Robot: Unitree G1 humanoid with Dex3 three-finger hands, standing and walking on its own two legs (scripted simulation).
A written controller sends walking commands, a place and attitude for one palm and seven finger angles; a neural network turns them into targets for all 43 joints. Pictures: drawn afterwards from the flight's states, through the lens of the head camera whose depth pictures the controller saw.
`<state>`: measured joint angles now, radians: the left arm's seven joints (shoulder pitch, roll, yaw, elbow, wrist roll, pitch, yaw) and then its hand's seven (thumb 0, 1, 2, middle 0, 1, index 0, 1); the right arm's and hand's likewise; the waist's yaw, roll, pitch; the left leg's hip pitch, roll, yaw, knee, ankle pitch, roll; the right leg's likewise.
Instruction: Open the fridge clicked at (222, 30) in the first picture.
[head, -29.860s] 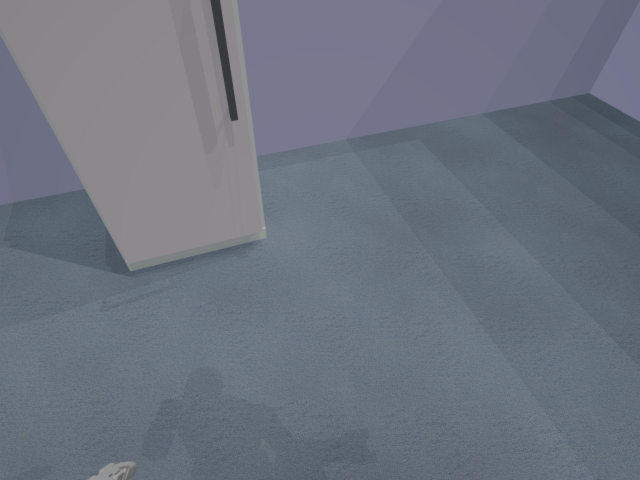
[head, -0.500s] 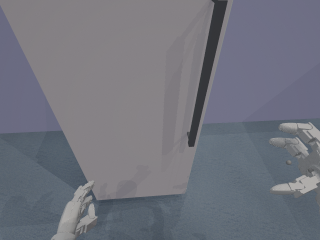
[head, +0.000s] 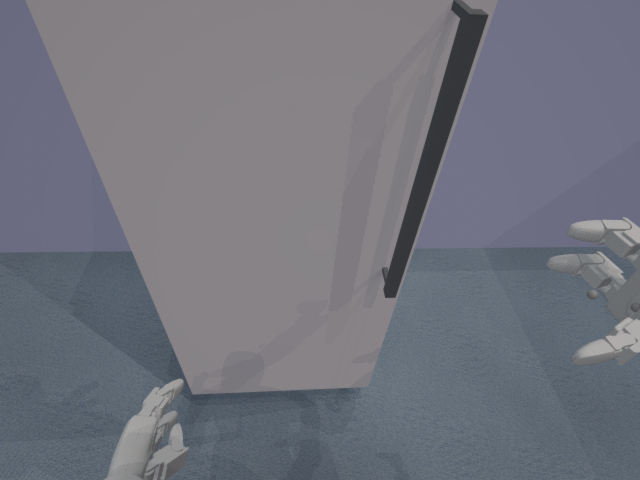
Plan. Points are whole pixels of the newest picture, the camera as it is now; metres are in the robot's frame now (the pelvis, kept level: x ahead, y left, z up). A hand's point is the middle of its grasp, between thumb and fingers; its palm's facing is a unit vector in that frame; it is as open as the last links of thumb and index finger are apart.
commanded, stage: raise the hand to about handle height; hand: right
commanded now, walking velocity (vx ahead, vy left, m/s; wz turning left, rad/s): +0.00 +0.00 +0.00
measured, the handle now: (416, 185) +0.51 -0.13 +0.12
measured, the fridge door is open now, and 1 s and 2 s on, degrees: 0 0 0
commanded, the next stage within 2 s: move the hooked fingers beside the handle in 0.32 s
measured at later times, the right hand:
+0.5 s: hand (596, 294) +0.28 -0.27 +0.17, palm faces +0.02 +1.00 -0.05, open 14.0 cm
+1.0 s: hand (534, 247) +0.35 -0.24 +0.16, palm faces -0.03 +1.00 -0.03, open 14.0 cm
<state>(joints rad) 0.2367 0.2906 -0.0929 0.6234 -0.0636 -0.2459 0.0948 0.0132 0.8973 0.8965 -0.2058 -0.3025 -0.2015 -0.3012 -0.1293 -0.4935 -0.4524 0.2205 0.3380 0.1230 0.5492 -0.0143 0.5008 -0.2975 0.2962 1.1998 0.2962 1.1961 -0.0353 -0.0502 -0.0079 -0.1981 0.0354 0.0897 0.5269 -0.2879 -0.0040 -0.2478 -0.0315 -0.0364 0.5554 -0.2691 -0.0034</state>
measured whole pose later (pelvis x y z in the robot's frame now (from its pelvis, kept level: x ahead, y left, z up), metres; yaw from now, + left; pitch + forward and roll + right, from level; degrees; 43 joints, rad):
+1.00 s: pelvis +0.00 +0.00 +0.00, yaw +1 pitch -1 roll +0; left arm 0.28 0.28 -0.07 0.65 -0.06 -0.23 0.11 0.01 0.90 0.90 -0.21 -0.30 -0.20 -0.30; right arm -0.33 -0.44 -0.39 0.42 0.26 0.08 0.42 -0.02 0.50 -0.30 0.30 1.20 0.30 1.20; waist 0.00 -0.03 -0.02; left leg -0.23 0.03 0.07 0.54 -0.29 0.00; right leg -0.26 -0.03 -0.06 0.54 -0.27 0.00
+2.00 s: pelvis +0.01 +0.00 +0.00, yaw +1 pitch +4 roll +0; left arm 0.35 0.29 -0.05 0.68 -0.06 -0.13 0.09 0.01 0.90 0.90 -0.20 -0.30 -0.20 -0.30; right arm -0.72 -0.45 -0.31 0.86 0.19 -0.04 0.34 -0.02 0.50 -0.30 0.30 1.20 0.30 1.20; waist 0.07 -0.03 -0.04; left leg -0.34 0.03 0.06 0.58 -0.31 -0.01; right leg -0.38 -0.04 -0.06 0.60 -0.29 -0.01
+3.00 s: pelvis +0.01 +0.00 -0.01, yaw +2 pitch +5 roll +1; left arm 0.37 0.29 -0.05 0.65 -0.06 -0.09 0.07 0.01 0.90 0.90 -0.21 -0.30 -0.20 -0.30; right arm -0.73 -0.46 -0.34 0.92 0.18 -0.11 0.34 -0.02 0.50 -0.30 0.30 1.20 0.30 1.20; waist 0.08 -0.02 -0.05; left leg -0.38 0.02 0.05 0.59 -0.30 0.00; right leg -0.41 -0.05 -0.07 0.62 -0.30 -0.01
